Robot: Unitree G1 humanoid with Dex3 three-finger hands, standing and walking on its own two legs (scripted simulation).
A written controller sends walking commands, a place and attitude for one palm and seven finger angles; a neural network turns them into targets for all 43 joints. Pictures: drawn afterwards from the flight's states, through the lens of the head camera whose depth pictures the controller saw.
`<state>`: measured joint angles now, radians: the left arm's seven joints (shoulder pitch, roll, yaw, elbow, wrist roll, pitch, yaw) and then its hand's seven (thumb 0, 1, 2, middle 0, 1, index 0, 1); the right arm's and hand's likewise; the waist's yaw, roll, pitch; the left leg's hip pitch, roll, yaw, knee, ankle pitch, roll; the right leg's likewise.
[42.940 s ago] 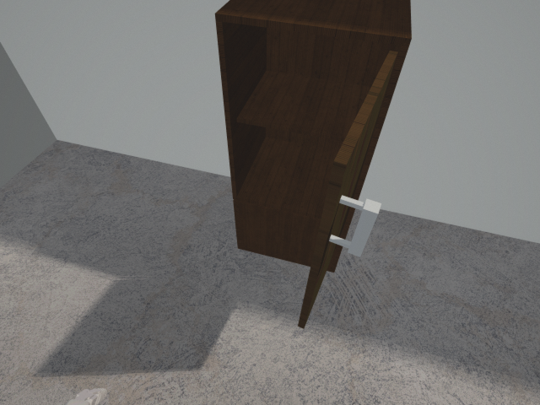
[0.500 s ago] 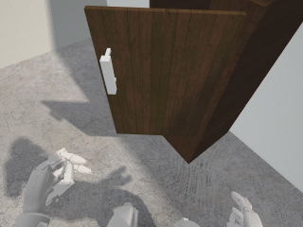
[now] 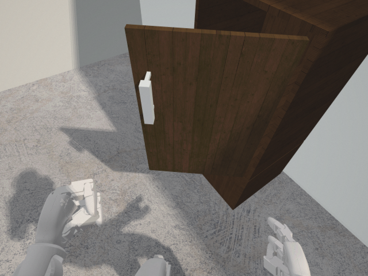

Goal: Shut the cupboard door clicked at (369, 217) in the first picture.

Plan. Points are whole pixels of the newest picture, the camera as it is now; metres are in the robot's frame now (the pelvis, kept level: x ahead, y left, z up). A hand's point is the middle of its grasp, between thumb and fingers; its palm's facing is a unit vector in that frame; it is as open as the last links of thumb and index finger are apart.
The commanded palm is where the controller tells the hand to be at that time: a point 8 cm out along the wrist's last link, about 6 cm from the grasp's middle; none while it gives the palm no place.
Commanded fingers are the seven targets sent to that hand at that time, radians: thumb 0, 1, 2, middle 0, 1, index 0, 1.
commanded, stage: raise the hand and make a fist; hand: left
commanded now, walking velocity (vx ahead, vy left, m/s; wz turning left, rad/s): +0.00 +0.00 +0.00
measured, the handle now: (148, 98) +0.53 +0.15 +0.08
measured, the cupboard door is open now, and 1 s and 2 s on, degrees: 50 50 50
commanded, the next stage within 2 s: bring the fist close to the handle in 0.52 s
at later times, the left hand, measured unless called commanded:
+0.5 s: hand (105, 208) +0.22 +0.17 +0.08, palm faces +0.01 -1.00 -0.04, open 3.1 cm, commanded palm +0.20 +0.22 +0.08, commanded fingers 0.00 0.90 0.90 -1.30 -1.50 -1.30 -1.50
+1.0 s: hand (122, 173) +0.29 +0.16 +0.08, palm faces -0.01 -1.00 -0.03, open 3.1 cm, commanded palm +0.28 +0.21 +0.08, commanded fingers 0.00 0.90 0.90 -1.30 -1.50 -1.30 -1.50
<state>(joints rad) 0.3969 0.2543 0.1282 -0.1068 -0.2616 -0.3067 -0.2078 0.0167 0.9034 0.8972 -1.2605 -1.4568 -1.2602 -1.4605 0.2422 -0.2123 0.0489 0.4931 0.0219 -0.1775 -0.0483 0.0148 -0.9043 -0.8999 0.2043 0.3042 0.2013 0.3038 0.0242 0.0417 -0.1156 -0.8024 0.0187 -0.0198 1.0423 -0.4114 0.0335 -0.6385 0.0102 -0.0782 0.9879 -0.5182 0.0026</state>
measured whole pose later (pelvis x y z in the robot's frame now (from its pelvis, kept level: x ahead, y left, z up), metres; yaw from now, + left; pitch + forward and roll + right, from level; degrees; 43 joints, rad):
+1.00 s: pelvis +0.00 -0.02 +0.01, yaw -1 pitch +10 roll -2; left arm 0.07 0.24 0.14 0.16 -0.25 -0.27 -0.19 0.02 0.90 0.90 -1.30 -1.50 -1.30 -1.50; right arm 0.25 -0.24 0.03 0.57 0.03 -0.17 -0.05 0.02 -0.91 -0.90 0.20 0.30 0.20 0.30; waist 0.00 0.04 -0.11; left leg -0.75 0.03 0.00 0.97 -0.39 0.01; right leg -0.62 0.02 -0.06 0.96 -0.51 -0.02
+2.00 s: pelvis +0.00 -0.01 +0.01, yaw -3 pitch +14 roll -1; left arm -0.48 0.24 0.22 0.77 -0.14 -0.40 -0.06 0.02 0.90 0.90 -1.30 -1.50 -1.30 -1.50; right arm 0.35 -0.25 -0.01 0.66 0.01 -0.03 0.00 0.01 -0.91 -0.90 0.20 0.30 0.20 0.30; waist -0.07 0.03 -0.11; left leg -0.83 0.04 0.03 0.97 -0.38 0.02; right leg -0.71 0.03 -0.02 0.97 -0.49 -0.01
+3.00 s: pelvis -0.01 -0.01 -0.02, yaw -2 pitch +21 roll -4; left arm -1.03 0.48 0.25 1.25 -0.11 -0.36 -0.29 0.00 1.01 1.00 -1.30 -1.50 -1.30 -1.50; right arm 0.38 -0.28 0.01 0.71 0.01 -0.05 0.00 0.01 -0.91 -0.90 0.20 0.30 0.20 0.30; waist -0.16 0.05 -0.12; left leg -1.09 0.05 -0.02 1.12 -0.39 0.02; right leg -0.95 0.04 -0.07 1.09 -0.50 -0.01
